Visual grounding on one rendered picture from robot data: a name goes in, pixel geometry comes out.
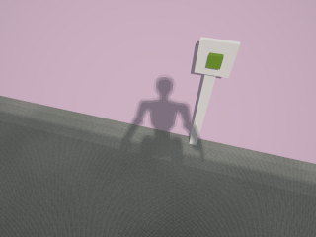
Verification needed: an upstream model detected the panel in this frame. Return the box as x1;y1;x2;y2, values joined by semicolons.
189;37;240;145

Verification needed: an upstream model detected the button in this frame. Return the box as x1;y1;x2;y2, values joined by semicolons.
206;52;224;70

